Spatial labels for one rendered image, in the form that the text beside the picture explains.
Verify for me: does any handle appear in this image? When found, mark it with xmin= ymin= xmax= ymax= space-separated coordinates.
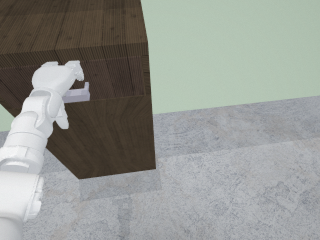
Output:
xmin=62 ymin=82 xmax=90 ymax=103

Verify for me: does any left robot forearm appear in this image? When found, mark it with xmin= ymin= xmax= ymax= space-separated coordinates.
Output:
xmin=0 ymin=87 xmax=62 ymax=175

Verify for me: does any cabinet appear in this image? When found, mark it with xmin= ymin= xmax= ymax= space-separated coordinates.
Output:
xmin=0 ymin=0 xmax=156 ymax=180

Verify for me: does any left robot upper arm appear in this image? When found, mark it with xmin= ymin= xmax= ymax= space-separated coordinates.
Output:
xmin=0 ymin=170 xmax=44 ymax=240

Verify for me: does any drawer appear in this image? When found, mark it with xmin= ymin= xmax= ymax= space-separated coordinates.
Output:
xmin=0 ymin=55 xmax=145 ymax=108

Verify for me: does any robot left hand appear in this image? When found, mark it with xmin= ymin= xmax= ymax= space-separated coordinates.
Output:
xmin=32 ymin=60 xmax=84 ymax=129

